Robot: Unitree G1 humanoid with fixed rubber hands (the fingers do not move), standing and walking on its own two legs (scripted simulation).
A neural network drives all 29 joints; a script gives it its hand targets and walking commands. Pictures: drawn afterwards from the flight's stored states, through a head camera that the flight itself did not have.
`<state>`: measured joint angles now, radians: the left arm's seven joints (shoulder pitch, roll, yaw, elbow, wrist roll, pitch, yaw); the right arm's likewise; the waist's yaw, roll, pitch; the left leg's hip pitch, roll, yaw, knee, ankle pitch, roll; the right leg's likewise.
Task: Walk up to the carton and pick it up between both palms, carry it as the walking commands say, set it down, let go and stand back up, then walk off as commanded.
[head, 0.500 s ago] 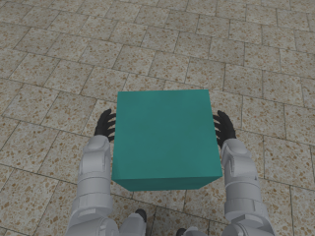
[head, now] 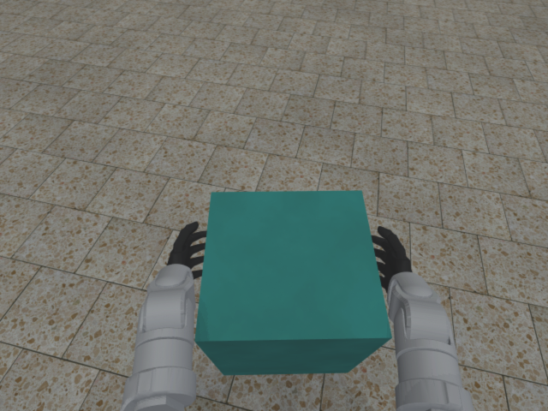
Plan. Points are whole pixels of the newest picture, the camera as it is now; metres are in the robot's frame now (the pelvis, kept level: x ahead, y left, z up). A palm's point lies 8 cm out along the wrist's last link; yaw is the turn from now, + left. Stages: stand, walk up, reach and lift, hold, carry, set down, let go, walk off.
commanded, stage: reach and lift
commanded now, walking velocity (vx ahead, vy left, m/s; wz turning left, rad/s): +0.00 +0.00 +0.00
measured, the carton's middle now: (286, 291) +0.32 +0.02 -0.06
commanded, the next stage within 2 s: hold in 1.40 s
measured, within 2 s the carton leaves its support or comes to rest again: neither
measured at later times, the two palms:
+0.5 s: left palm (179, 270) +0.29 +0.18 +0.05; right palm (412, 281) +0.30 -0.15 +0.05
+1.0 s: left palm (189, 268) +0.30 +0.17 +0.04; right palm (423, 290) +0.29 -0.16 +0.05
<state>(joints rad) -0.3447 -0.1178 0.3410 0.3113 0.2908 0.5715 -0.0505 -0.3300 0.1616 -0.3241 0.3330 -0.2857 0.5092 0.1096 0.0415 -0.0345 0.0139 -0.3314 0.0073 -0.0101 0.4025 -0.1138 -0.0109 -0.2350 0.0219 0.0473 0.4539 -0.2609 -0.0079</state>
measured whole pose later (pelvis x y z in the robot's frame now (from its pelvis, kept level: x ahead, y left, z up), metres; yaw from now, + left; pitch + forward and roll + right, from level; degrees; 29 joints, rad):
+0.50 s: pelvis +0.00 +0.00 +0.01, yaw +0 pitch -6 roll +0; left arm -0.25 -0.12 0.27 0.14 0.26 0.74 -0.04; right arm -0.24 0.15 -0.24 0.17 -0.25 0.68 0.10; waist 0.03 -0.03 0.07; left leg -0.11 0.00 -0.01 0.30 -0.09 -0.01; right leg -0.01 0.02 0.05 0.35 -0.24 -0.01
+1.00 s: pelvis +0.01 +0.01 +0.01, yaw -1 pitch -6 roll +0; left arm -0.22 -0.13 0.23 0.11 0.25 0.75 -0.02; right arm -0.20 0.14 -0.24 0.11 -0.22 0.72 0.10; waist -0.01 -0.03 0.06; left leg -0.11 0.00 0.00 0.32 -0.11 0.00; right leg -0.01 0.01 0.06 0.34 -0.24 0.00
